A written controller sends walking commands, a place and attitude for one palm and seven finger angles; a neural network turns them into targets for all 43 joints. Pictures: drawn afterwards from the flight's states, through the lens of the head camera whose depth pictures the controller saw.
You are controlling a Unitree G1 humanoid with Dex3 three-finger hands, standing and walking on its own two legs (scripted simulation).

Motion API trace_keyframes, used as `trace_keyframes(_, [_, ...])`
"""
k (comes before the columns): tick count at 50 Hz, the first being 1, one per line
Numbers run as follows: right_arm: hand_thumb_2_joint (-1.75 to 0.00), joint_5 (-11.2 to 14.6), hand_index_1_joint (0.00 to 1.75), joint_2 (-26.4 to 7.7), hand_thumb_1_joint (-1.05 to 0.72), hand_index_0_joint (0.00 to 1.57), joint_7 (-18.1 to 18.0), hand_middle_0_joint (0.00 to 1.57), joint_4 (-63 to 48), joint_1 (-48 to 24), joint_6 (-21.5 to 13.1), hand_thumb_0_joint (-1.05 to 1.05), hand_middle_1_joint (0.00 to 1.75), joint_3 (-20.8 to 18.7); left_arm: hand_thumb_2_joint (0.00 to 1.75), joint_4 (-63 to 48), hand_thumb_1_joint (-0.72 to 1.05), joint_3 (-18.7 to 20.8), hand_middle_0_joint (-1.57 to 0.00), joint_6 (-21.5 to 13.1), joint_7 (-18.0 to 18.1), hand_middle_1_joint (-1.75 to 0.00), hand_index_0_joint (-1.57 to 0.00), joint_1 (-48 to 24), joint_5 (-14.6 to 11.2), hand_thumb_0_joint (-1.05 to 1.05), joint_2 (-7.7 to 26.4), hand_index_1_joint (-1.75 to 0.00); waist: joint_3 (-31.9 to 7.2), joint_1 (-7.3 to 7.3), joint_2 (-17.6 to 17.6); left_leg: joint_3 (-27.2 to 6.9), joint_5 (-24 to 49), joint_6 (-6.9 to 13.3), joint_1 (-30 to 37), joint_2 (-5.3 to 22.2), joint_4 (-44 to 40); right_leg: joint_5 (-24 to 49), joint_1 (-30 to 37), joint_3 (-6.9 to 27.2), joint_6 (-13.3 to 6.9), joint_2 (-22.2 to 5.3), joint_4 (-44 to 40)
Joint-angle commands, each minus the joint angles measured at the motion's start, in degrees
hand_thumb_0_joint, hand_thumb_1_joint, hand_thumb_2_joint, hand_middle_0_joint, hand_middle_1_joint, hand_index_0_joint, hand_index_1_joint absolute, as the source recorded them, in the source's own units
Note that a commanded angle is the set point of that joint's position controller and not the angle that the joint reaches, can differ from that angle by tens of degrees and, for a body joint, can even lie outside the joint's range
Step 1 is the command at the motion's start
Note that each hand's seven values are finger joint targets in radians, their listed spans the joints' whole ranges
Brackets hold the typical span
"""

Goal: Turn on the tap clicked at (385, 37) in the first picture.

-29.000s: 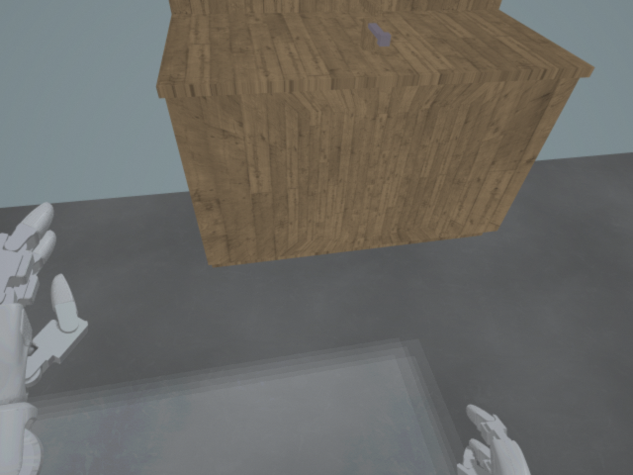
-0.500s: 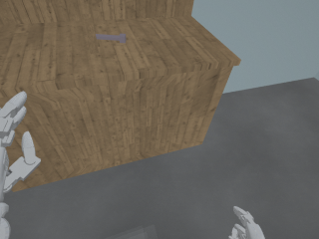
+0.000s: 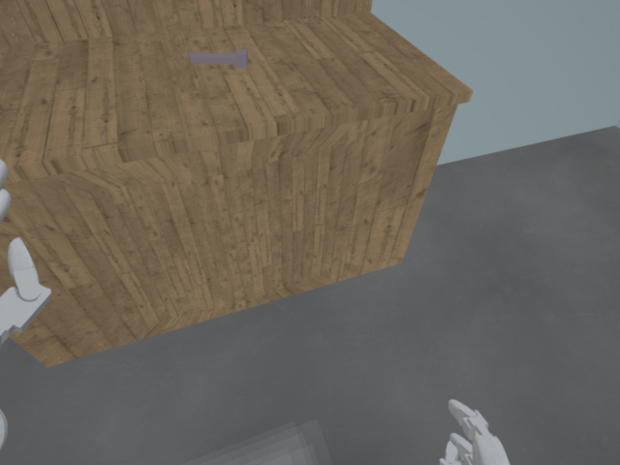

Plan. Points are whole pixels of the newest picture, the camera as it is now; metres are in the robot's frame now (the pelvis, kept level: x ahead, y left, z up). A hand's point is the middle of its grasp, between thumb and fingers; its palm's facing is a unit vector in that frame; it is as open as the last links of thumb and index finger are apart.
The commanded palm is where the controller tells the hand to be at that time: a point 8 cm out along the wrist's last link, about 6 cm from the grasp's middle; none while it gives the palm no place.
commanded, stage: stop stepping back and stand still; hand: left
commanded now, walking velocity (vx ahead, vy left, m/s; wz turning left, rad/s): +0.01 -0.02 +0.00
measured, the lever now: (241, 58) +0.88 +0.19 +0.12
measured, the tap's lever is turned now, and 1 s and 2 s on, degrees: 72 72 72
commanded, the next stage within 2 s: stand and check the lever's angle in 0.44 s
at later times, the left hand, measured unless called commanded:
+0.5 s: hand (83, 282) +0.25 +0.24 +0.16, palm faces +0.41 -0.84 -0.37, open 7.4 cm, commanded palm +0.19 +0.28 +0.18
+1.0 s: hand (68, 310) +0.22 +0.25 +0.16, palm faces +0.40 -0.84 -0.36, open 7.4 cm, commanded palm +0.17 +0.29 +0.18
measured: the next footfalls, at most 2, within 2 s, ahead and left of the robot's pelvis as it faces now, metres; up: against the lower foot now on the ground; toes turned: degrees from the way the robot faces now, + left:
none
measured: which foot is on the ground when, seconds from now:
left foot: down 0.00-1.00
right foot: down 0.00-1.00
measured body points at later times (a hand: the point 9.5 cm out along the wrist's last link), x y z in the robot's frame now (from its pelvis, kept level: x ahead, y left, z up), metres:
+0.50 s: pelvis +0.03 +0.00 +0.00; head +0.06 +0.00 +0.45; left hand +0.22 +0.28 +0.18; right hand +0.22 -0.23 -0.07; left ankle +0.02 +0.12 -0.73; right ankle +0.03 -0.10 -0.73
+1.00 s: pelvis +0.01 +0.01 +0.01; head +0.02 +0.01 +0.46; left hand +0.20 +0.29 +0.18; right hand +0.18 -0.23 -0.08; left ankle +0.02 +0.12 -0.73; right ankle +0.03 -0.10 -0.73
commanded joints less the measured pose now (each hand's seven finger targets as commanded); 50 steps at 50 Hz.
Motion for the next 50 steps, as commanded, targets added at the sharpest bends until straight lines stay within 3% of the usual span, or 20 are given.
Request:
trace_keyframes(1, [-0.9, 0.6, 0.3, -9.1, -0.9, 0.2, 0.2, 0.2, -9.2, -6.7, -1.9, 0.0, 0.3, -3.1, 0.9, -6.3, 0.9, 1.5, -0.2, -2.0, -0.6, -0.3, -0.2, 1.8, 0.1, 0.0, 4.3, -0.3, -4.8, 0.61, -1.0, -2.9, -3.2, 3.2, -9.0, 4.7, 0.7, 7.2, 11.5, 6.2, -2.6, -3.8, -12.8])
trace_keyframes(2, [-0.9, 0.4, 0.3, -8.7, -0.9, 0.2, 0.2, 0.2, -9.2, -6.5, -1.7, 0.0, 0.3, -3.2, 0.9, -7.2, 0.9, 2.7, -0.2, -2.0, -0.4, -0.3, -0.2, 0.5, 0.2, 0.0, 6.0, -0.3, -5.6, 0.22, -7.3, -1.0, -5.1, 2.1, -12.1, 1.3, 6.4, 9.0, 12.1, 15.8, -5.7, -9.6, -14.9])
trace_keyframes(3, [-0.9, 0.4, 0.3, -8.4, -0.9, 0.2, 0.4, 0.2, -8.8, -6.6, -1.6, 0.0, 0.3, -3.2, 0.9, -8.8, 0.9, 2.3, -0.2, -1.9, -0.5, -0.3, -0.2, -2.5, -0.2, 0.0, 6.0, -0.3, -5.8, 0.01, -9.9, -0.7, -7.6, 1.0, -11.5, -1.7, 11.0, 7.8, 9.4, 22.9, -8.2, -14.4, -18.2])
trace_keyframes(4, [-0.9, 0.8, 0.3, -8.1, -0.9, 0.2, 0.5, 0.2, -8.3, -6.5, -1.4, 0.0, 0.3, -3.6, 0.9, -8.7, 0.9, 1.8, -0.2, -1.8, -0.5, -0.3, -0.2, -3.1, -0.4, 0.0, 5.3, -0.3, -5.5, 0.4, -10.5, -2.0, -10.3, 0.9, -9.8, -1.9, 14.9, 4.4, 6.6, 23.7, -9.5, -15.8, -20.4])
trace_keyframes(5, [-0.9, 1.0, 0.3, -8.4, -0.9, 0.2, 0.3, 0.2, -8.8, -7.7, -1.2, 0.0, 0.3, -3.4, 0.9, -10.5, 0.9, 2.2, -0.2, -1.6, -0.3, -0.3, -0.2, -4.2, -0.5, 0.0, 6.3, -0.3, -4.6, 0.62, -9.2, -3.1, -10.9, 0.9, -10.3, -1.2, 15.1, 8.1, 6.9, 23.3, -10.1, -16.0, -20.2])
trace_keyframes(6, [-0.9, 0.7, 0.3, -7.8, -0.9, 0.2, 0.2, 0.2, -8.6, -7.6, -1.2, 0.0, 0.3, -2.8, 0.9, -11.4, 0.9, 3.2, -0.2, -2.1, -0.1, -0.3, -0.2, -4.2, -0.5, 0.0, 7.0, -0.3, -5.0, 0.45, -8.1, -3.7, -9.7, 1.0, -9.2, -0.9, 11.3, 13.4, 8.1, 19.9, -9.7, -15.8, -18.2])
trace_keyframes(8, [-0.9, 0.2, 0.3, -7.7, -0.9, 0.2, -0.3, 0.2, -8.3, -7.8, -1.2, 0.0, 0.3, -2.4, 0.9, -14.0, 0.9, 4.1, -0.2, -3.0, 0.5, -0.3, -0.2, -4.9, -0.3, 0.0, 7.6, -0.3, -7.7, -0.15, -4.6, -3.6, 1.4, 1.4, -1.8, -1.1, -0.8, 19.7, 9.2, 13.0, -6.8, -12.8, -12.1])
trace_keyframes(9, [-0.9, 0.0, 0.3, -8.3, -0.9, 0.2, -0.6, 0.2, -8.6, -8.2, -1.3, 0.0, 0.3, -2.6, 0.9, -15.3, 0.9, 4.5, -0.2, -3.5, 0.7, -0.3, -0.2, -4.5, -0.3, 0.0, 7.7, -0.3, -8.9, 0.31, -0.5, -5.3, 9.1, 1.9, 1.9, -0.1, -5.2, 19.8, 9.1, 9.7, -4.6, -9.4, -8.9])
trace_keyframes(10, [-0.9, -0.2, 0.3, -9.1, -0.9, 0.2, -1.0, 0.2, -9.2, -9.4, -1.3, 0.0, 0.3, -3.0, 0.9, -16.8, 0.9, 4.8, -0.2, -3.8, 0.8, -0.3, -0.2, -4.4, -0.2, 0.0, 8.1, -0.3, -8.5, 0.97, 6.9, -8.9, 15.5, 2.7, 4.9, 3.4, -7.7, 17.9, 6.4, 6.9, -2.5, -5.9, -6.2])
trace_keyframes(11, [-0.9, 0.0, 0.3, -9.1, -0.9, 0.2, -1.0, 0.2, -9.7, -9.4, -1.1, 0.0, 0.3, -3.0, 0.9, -16.8, 0.9, 3.6, -0.2, -3.9, 0.8, -0.3, -0.2, -3.3, -0.2, 0.0, 6.8, -0.3, -7.8, 1.77, 11.3, -12.3, 17.4, 3.6, 4.6, 6.4, -9.3, 13.1, 5.0, 3.9, -0.7, -3.2, -4.9])
trace_keyframes(13, [-0.9, -0.1, 0.3, -8.4, -0.9, 0.2, -0.9, 0.2, -9.6, -9.9, -1.0, 0.0, 0.3, -2.3, 0.9, -15.0, 0.9, 3.2, -0.2, -3.6, 0.7, -0.3, -0.2, -3.0, 0.5, 0.0, 6.3, -0.3, -3.6, 1.83, 13.5, -12.5, 13.4, 4.4, -0.5, 7.1, -12.2, 8.6, 5.3, 2.6, 0.1, -1.5, -5.9])
trace_keyframes(15, [-0.9, 0.0, 0.3, -8.7, -0.9, 0.2, -0.8, 0.2, -9.3, -9.1, -1.4, 0.0, 0.3, -2.5, 0.9, -12.9, 0.9, 2.3, -0.2, -3.8, 0.6, -0.3, -0.2, -4.3, 0.9, 0.0, 5.1, -0.3, -2.6, 1.66, 10.1, -10.7, 14.1, 3.7, -2.5, 5.7, -10.9, 12.2, 8.0, 2.8, -0.1, -1.6, -8.2])
trace_keyframes(17, [-0.9, 0.2, 0.3, -9.0, -0.9, 0.2, -0.6, 0.2, -9.1, -7.9, -1.4, 0.0, 0.3, -3.0, 0.9, -9.0, 0.9, 1.5, -0.2, -3.7, 0.4, -0.3, -0.2, -2.6, 0.8, 0.0, 3.6, -0.3, -5.9, 1.29, 4.2, -7.8, 17.6, 2.7, -0.9, 4.1, -7.1, 20.8, 10.6, 4.7, -0.5, -2.9, -9.7])
trace_keyframes(21, [-0.9, 0.6, 0.3, -9.2, -0.9, 0.2, -0.3, 0.2, -10.0, -7.3, -0.9, 0.0, 0.3, -3.5, 0.9, -8.8, 0.9, 0.9, -0.2, -3.4, 0.0, -0.3, -0.2, 0.5, 0.2, 0.0, 3.1, -0.3, -10.9, 0.86, 2.3, -6.0, 21.1, 1.7, 2.1, 2.8, -4.7, 29.0, 13.0, 6.5, -1.3, -5.0, -9.8])
trace_keyframes(30, [-0.9, 0.3, 0.3, -9.0, -0.9, 0.2, -1.0, 0.2, -11.6, -9.1, 0.2, 0.0, 0.3, -3.2, 0.9, -13.5, 0.9, 3.7, -0.2, -3.4, 0.2, -0.3, -0.2, 0.4, -0.4, 0.0, 6.6, -0.3, -10.5, 1.2, 3.3, -5.9, 19.1, 1.6, 2.0, 1.9, -5.5, 28.0, 12.5, 6.8, -1.4, -5.6, -11.4])
trace_keyframes(35, [-0.9, 0.2, 0.3, -9.2, -0.9, 0.2, -1.2, 0.2, -11.2, -9.0, 0.2, 0.0, 0.3, -3.2, 0.9, -10.1, 0.9, 2.4, -0.2, -3.0, 0.2, -0.3, -0.2, 0.6, -0.5, 0.0, 5.0, -0.3, -8.6, 1.23, 3.0, -6.0, 14.5, 1.6, 1.1, 1.6, -6.8, 23.1, 11.0, 7.0, -1.2, -5.2, -13.2])
trace_keyframes(39, [-0.9, 0.2, 0.3, -9.4, -0.9, 0.2, -1.1, 0.2, -10.6, -8.8, 0.3, 0.0, 0.3, -3.1, 0.9, -7.4, 0.9, 0.8, -0.2, -2.6, 0.0, -0.3, -0.2, -0.3, -0.4, 0.0, 3.8, -0.3, -6.9, 1.14, 0.5, -5.9, 8.5, 1.8, 0.2, 1.1, -7.6, 17.6, 8.8, 7.6, -0.8, -5.0, -15.4])
trace_keyframes(45, [-0.9, -0.1, 0.3, -9.8, -0.9, 0.2, -1.4, 0.2, -10.6, -9.6, 0.0, 0.0, 0.3, -3.1, 0.9, -9.5, 0.9, 1.2, -0.2, -2.8, 0.2, -0.3, -0.2, -3.2, 0.2, 0.0, 5.3, -0.3, -6.2, 1.48, 3.0, -7.0, 4.4, 2.1, -1.4, 0.9, -9.9, 13.0, 9.0, 6.9, -0.8, -4.5, -16.3])
trace_keyframes(50, [-0.9, -0.3, 0.3, -9.5, -0.9, 0.2, -1.4, 0.2, -10.7, -9.3, -0.3, 0.0, 0.3, -3.1, 0.9, -9.9, 0.9, 1.9, -0.2, -3.0, 0.4, -0.3, -0.2, -1.7, 0.2, 0.0, 5.6, -0.3, -6.7, 1.61, 3.1, -7.1, 3.6, 2.1, -1.8, 0.7, -10.4, 12.5, 9.6, 6.6, -0.8, -4.4, -16.6])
